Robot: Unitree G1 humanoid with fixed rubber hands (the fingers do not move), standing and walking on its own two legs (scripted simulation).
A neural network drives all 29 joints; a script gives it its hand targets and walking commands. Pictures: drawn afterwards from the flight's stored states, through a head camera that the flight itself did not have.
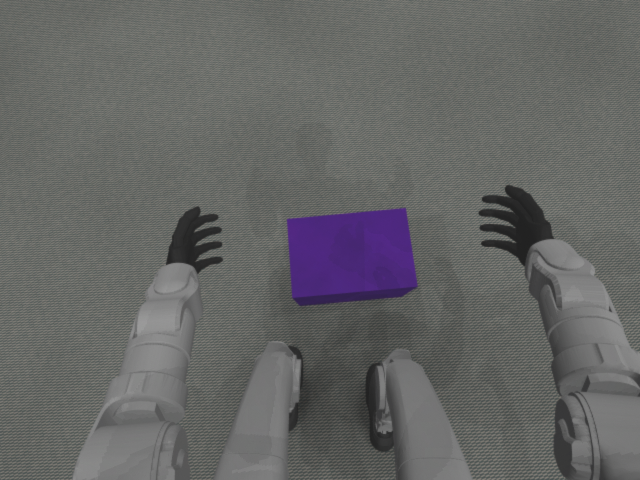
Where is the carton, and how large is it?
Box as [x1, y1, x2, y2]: [287, 208, 417, 305]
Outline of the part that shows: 405,208 287,219 292,297 300,305 401,296 417,286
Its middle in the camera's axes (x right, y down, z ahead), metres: +0.07 +0.06 +0.98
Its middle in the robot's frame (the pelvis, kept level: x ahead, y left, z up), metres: +0.45 -0.02 -0.57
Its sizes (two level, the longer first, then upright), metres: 0.277 0.183 0.214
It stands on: the floor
